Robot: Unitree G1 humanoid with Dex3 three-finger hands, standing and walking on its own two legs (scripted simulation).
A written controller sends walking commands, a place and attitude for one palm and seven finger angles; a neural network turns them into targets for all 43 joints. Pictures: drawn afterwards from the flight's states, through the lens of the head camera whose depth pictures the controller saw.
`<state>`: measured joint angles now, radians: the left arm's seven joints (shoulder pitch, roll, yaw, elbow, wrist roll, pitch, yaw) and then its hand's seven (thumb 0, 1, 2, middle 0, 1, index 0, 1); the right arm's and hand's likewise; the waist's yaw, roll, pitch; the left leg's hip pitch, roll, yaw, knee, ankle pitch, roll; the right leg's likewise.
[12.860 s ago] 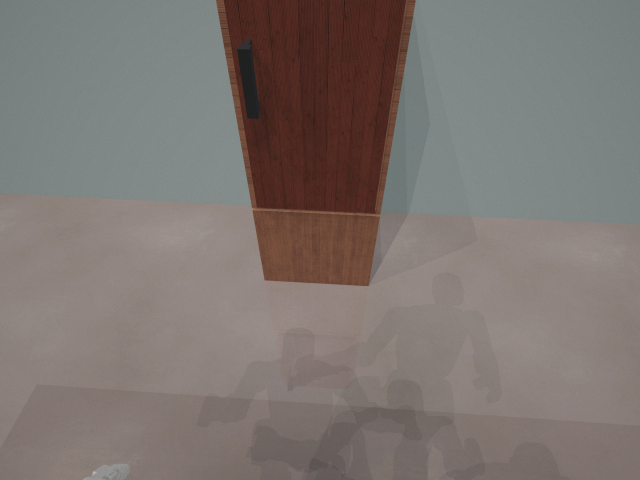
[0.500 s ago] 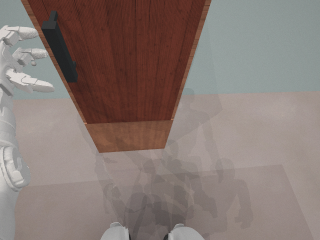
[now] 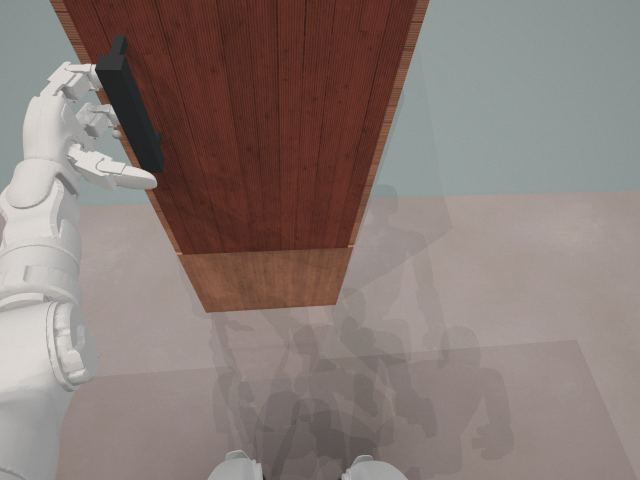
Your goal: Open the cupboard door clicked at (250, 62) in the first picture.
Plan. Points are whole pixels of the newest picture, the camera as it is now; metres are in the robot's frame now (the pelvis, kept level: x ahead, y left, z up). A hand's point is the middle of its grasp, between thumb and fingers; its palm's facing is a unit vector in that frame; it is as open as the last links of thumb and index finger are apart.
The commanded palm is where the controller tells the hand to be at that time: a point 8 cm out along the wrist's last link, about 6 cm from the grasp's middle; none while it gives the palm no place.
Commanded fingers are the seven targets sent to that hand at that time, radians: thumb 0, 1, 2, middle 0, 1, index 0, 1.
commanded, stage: slide the fingers in behind the handle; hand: left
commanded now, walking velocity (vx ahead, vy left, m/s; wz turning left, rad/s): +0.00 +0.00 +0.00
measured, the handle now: (138, 109) +0.55 +0.19 +0.11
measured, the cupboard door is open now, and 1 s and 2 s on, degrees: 0 0 1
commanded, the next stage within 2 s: close the thumb around the handle in 0.98 s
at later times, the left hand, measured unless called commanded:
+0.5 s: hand (148, 136) +0.50 +0.17 +0.12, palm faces +0.00 -1.00 +0.01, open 14.0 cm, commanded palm +0.48 +0.22 +0.11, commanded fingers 0.00 -0.50 0.30 -0.30 -1.20 -0.30 -1.20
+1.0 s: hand (153, 136) +0.50 +0.17 +0.12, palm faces +0.03 -1.00 -0.01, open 14.1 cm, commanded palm +0.48 +0.21 +0.11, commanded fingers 0.00 -0.50 0.30 -0.30 -1.20 -0.30 -1.20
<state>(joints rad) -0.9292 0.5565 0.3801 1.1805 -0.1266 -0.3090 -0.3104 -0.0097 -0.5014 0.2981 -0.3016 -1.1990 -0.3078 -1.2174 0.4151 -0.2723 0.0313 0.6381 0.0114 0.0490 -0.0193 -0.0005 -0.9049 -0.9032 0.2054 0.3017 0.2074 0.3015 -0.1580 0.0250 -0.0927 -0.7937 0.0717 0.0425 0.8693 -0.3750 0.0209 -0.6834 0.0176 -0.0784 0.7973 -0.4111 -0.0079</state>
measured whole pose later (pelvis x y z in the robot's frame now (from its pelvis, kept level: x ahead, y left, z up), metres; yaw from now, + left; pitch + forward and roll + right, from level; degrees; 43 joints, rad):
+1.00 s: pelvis +0.00 -0.01 +0.00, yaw +1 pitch +16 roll -2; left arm -0.94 0.46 0.33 1.20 -0.12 -0.34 -0.19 -0.01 -0.50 0.30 -0.29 -1.20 -0.29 -1.20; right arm 0.41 -0.27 0.02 0.67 0.01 0.03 -0.01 0.00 -0.91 -0.90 0.20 0.30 0.21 0.30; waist -0.15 0.03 -0.09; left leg -0.77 0.06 0.03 0.85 -0.36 0.01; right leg -0.67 0.01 -0.08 0.81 -0.42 -0.02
